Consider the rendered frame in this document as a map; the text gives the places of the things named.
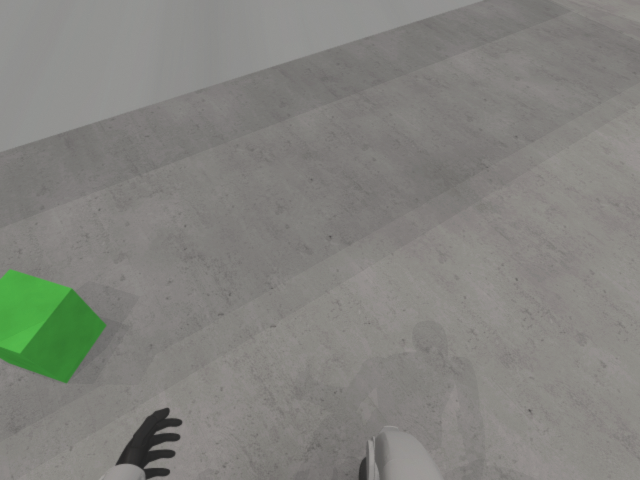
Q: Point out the carton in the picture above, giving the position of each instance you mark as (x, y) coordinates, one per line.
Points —
(45, 327)

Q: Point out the robot right shin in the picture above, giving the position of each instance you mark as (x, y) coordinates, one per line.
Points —
(389, 428)

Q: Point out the right robot thigh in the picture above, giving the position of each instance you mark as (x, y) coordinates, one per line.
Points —
(393, 455)

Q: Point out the robot left hand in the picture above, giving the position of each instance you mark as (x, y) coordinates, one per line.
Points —
(137, 450)

